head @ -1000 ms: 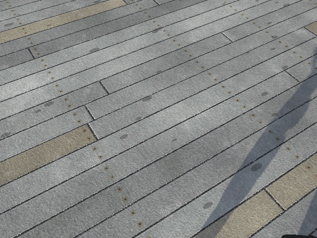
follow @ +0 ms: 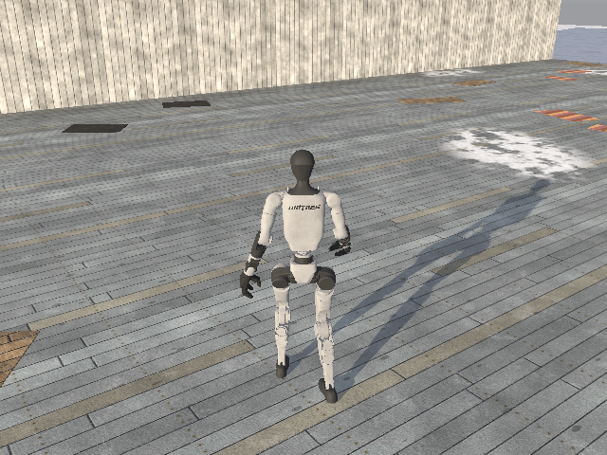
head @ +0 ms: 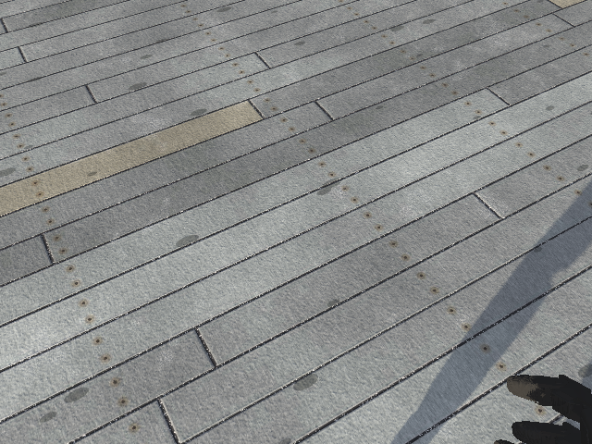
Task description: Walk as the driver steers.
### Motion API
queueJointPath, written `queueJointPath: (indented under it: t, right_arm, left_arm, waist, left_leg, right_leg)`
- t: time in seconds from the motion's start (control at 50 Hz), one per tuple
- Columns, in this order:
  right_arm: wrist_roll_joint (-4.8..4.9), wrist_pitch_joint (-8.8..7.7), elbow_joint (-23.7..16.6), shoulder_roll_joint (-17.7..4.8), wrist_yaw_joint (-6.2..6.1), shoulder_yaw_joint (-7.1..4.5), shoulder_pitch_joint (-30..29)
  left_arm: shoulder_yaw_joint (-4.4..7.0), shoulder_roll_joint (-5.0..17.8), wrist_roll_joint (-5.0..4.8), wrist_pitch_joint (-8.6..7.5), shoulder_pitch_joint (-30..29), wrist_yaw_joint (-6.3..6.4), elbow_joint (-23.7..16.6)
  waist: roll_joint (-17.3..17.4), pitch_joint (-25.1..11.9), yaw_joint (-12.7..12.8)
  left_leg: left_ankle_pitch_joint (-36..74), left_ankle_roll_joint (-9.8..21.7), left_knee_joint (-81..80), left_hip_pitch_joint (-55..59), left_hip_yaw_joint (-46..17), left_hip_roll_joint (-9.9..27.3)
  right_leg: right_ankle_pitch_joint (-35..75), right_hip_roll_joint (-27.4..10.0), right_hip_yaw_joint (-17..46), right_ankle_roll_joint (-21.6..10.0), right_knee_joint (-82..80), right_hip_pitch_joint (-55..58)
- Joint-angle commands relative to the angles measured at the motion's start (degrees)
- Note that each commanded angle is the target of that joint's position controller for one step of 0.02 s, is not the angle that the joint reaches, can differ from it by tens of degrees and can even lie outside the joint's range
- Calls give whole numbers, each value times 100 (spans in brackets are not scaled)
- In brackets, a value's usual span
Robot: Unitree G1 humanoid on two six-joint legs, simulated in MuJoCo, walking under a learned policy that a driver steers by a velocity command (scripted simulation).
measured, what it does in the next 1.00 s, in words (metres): walks ahead, turning right: right foot, then left foot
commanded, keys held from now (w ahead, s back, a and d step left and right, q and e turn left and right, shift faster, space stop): e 0.34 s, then no key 0.62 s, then w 0.04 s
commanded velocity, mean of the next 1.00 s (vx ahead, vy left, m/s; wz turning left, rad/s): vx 0.12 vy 0.00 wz -0.32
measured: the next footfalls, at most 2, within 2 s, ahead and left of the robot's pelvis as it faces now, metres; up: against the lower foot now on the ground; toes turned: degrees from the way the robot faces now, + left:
right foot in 0.42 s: +0.25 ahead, -0.15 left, +0.00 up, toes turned -17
left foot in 0.76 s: +0.28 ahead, +0.10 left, +0.00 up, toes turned -17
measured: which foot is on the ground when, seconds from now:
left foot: down 0.00-0.44, up 0.46-0.74, down 0.76-1.00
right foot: down 0.00-0.00, up 0.02-0.40, down 0.42-1.00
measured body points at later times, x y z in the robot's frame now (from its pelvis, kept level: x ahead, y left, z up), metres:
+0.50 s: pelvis +0.16 -0.02 +0.00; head +0.20 -0.05 +0.45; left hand +0.43 +0.18 -0.07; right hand +0.18 -0.33 -0.12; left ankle +0.11 +0.13 -0.68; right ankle +0.21 -0.13 -0.73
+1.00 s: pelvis +0.22 -0.01 +0.01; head +0.22 +0.00 +0.46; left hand +0.41 +0.20 -0.11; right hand +0.24 -0.28 -0.12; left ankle +0.24 +0.11 -0.73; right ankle +0.21 -0.14 -0.73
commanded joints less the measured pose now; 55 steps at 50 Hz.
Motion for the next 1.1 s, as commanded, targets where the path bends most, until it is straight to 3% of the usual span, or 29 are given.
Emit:
queueJointPath:
  t: [0.02, 0.04, 0.08, 0.1, 0.16, 0.22, 0.28, 0.36, 0.4, 0.42, 0.44, 0.46, 0.48, 0.5, 0.52, 0.54, 0.58, 0.68, 0.74, 0.76, 0.78, 0.8, 0.82, 0.84, 0.96, 1.0, 1.02, 1.06, 1.1]
  right_arm:
    - [-52, 65, 154, -1527, -41, -520, 2070]
    - [-35, 80, 40, -1036, -42, -391, 1683]
    - [-75, 134, -4, -639, -26, -253, 1075]
    - [-79, 153, 26, -544, -17, -221, 873]
    - [-83, 156, 160, -749, -38, -296, 686]
    - [-40, 245, 252, -952, -130, -369, 589]
    - [26, 341, 348, -1053, -176, -385, 570]
    - [174, 426, 499, -1264, -140, -450, 750]
    - [261, 463, 546, -1285, -133, -448, 720]
    - [224, 455, 638, -1140, -116, -400, 964]
    - [-19, 421, 532, -880, -92, -285, 1131]
    - [-170, 424, 413, -583, -36, -115, 1462]
    - [-28, 494, 566, -1006, -1, -233, 1106]
    - [128, 564, 498, -1027, -8, -245, 882]
    - [105, 623, 566, -933, -73, -228, 865]
    - [40, 693, 597, -982, -140, -250, 841]
    - [24, 789, 712, -882, -181, -234, 1124]
    - [9, 801, 758, -666, -193, -131, 1017]
    - [-53, 764, 863, -576, -115, -107, 1172]
    - [-147, 747, 861, -618, -92, -93, 1179]
    - [-193, 732, 779, -975, -108, -138, 1117]
    - [-149, 727, 854, -1042, -106, -151, 758]
    - [-169, 685, 749, -704, -79, -71, 528]
    - [-198, 637, 797, -620, -76, -35, 543]
    - [-68, 497, 1069, -635, -151, 2, 972]
    - [-32, 542, 1179, -696, -177, -24, 1150]
    - [6, 573, 1189, -837, -189, -75, 1203]
    - [73, 576, 1214, -1060, -208, -153, 1402]
    - [121, 502, 1262, -1133, -227, -210, 1470]
  left_arm:
    - [-74, 221, -64, -163, 298, 9, -761]
    - [68, 743, -78, -123, 5, 31, -682]
    - [150, 807, 41, 5, -493, 57, -767]
    - [184, 749, 62, 79, -498, 50, -805]
    - [114, 372, 15, 245, -600, 4, -1002]
    - [60, 271, 45, 278, -859, -76, -1174]
    - [56, 299, 65, 259, -1235, -203, -1328]
    - [135, 469, 80, 303, -1629, -325, -1625]
    - [198, 541, 103, 297, -1393, -315, -1629]
    - [300, 784, 130, 281, -1026, -248, -1538]
    - [429, 1381, 201, 284, -608, -112, -1574]
    - [373, 1589, 281, 277, -855, -69, -1736]
    - [205, 950, 236, 249, -811, -108, -1725]
    - [131, 814, 218, 201, -1082, -140, -1662]
    - [118, 744, 164, 191, -1325, -144, -1598]
    - [96, 725, 134, 212, -1561, -127, -1588]
    - [99, 761, 226, 231, -1868, -97, -1567]
    - [55, 599, 246, 219, -1884, -53, -1327]
    - [-44, 407, 192, 240, -1980, -69, -1173]
    - [-110, 224, 209, 220, -1732, -86, -1031]
    - [-138, 144, 288, 198, -1509, -105, -964]
    - [-133, 37, 285, 196, -1309, -108, -962]
    - [-107, 237, 313, 214, -1619, -76, -912]
    - [-56, 336, 276, 234, -1758, -48, -916]
    - [-39, 219, 232, 226, -1568, 21, -564]
    - [-29, 165, 189, 226, -1456, 37, -401]
    - [-7, 180, 159, 215, -1443, 44, -368]
    - [14, 150, 89, 107, -1573, 25, -418]
    - [13, 111, 16, -65, -1730, -32, -475]
  waist:
    - [2021, -1799, -884]
    - [1183, -1014, -908]
    - [480, -315, -702]
    - [572, -212, -540]
    - [827, -134, -414]
    - [686, -319, -449]
    - [601, -365, -566]
    - [594, -295, -646]
    - [508, -394, -430]
    - [193, -647, -292]
    - [-836, -1199, -234]
    - [-1665, -1843, -490]
    - [-673, -2069, -112]
    - [-587, -1498, -236]
    - [-334, -1172, -358]
    - [-402, -898, -455]
    - [-640, -746, -697]
    - [-758, -780, -535]
    - [-643, -607, -725]
    - [-447, -519, -708]
    - [180, -363, -474]
    - [1066, -228, -122]
    - [967, -20, -307]
    - [901, 63, -362]
    - [319, -11, -545]
    - [357, -91, -616]
    - [505, 59, -661]
    - [881, 456, -769]
    - [1012, 809, -803]
  left_leg:
    - [-1278, 1483, -749, 4516, -4066, 2729]
    - [-918, 1326, -798, 3812, -3459, 2483]
    - [1529, 1091, -701, 2552, -1698, 1983]
    - [2207, 1040, -724, 2143, -1197, 1817]
    - [2734, 1163, -1101, 1541, -352, 1628]
    - [2758, 1196, -1201, 1602, 182, 1638]
    - [2507, 1070, -1153, 1646, 646, 1582]
    - [2322, 923, -628, 1991, 706, 1753]
    - [2507, 725, 103, 1989, 807, 1631]
    - [2264, 460, 888, 1730, 1015, 1315]
    - [396, 28, 2359, 629, 1294, 889]
    - [-3724, -332, 3982, -828, 834, 157]
    - [-3568, -357, 4329, -797, 47, 374]
    - [-3278, -314, 4276, -966, 65, 502]
    - [-2984, -321, 3933, -1007, 77, 586]
    - [-2673, -384, 3617, -815, 78, 633]
    - [-2227, -492, 3214, -78, 232, 501]
    - [-1601, -437, 1685, 651, 244, 476]
    - [-641, -220, 286, 1473, 423, 345]
    - [-235, -92, -138, 1767, 201, 498]
    - [122, 139, -397, 1757, -449, 1103]
    - [-1257, 432, -587, 754, -567, 1235]
    - [-2210, 354, -838, 212, -505, 1013]
    - [-2421, 195, -885, 80, -386, 888]
    - [-1153, 68, -447, 774, -69, 647]
    - [-2177, 211, -561, 881, -96, 602]
    - [-2896, 391, -714, 884, -335, 726]
    - [-4011, 897, -1329, 1091, -1386, 1494]
    - [-3795, 1268, -1587, 1193, -2082, 2035]
  right_leg:
    - [-1080, -105, -431, 74, 3377, -3627]
    - [-709, -404, -289, 160, 3892, -3873]
    - [-171, -670, -563, 342, 3833, -3520]
    - [-65, -811, -610, 394, 3638, -3315]
    - [396, -876, -925, 547, 3078, -2972]
    - [1300, -922, -1048, 541, 2139, -2733]
    - [2011, -850, -1234, 411, 1256, -2295]
    - [1579, -713, -1371, 147, 510, -2076]
    - [1782, -459, -1517, -84, -288, -1461]
    - [2712, -351, -1443, -271, -776, -612]
    - [5428, -1543, -25, -743, -632, 766]
    - [6418, -2948, 1749, -2099, -545, 1693]
    - [5649, -2677, 1380, -2010, -746, 1282]
    - [5140, -2355, 772, -1697, -795, 862]
    - [4340, -2043, 491, -1387, -927, 476]
    - [3817, -1896, 298, -1245, -1090, -22]
    - [3494, -1632, -60, -1206, -1311, -858]
    - [2385, -1596, -89, -1162, -1356, -1012]
    - [1020, -1388, -119, -803, -1246, -1375]
    - [512, -1171, -207, -469, -1173, -1560]
    - [69, -787, -518, -137, -727, -1721]
    - [465, -436, -1007, 111, -664, -1121]
    - [924, -466, -997, 207, -540, -622]
    - [1122, -495, -978, 168, -496, -488]
    - [1748, -611, -834, 86, -632, -627]
    - [780, -370, -1115, 104, -401, -746]
    - [167, -211, -1309, 103, -119, -1071]
    - [12, -165, -1602, 77, 616, -1914]
    - [125, -506, -1383, -77, 956, -2373]
Keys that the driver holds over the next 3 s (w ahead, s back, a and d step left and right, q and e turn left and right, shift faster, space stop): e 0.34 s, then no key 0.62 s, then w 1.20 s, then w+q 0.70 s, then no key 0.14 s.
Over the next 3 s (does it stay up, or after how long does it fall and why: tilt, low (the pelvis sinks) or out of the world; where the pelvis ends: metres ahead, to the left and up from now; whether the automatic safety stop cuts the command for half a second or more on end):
stays up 1.20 -0.25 0.02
